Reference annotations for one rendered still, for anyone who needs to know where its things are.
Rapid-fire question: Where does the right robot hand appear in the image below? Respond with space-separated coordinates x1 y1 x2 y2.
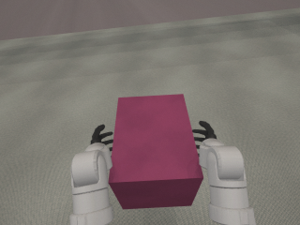
192 121 217 157

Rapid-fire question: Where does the left robot hand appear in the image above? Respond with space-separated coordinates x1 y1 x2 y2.
90 124 113 152

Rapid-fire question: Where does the robot right forearm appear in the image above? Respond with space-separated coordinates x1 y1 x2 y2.
199 138 256 225

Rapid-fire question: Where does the robot left forearm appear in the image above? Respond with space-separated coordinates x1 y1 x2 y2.
69 142 114 225

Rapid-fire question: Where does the carton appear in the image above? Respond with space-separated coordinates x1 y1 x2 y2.
108 94 203 210

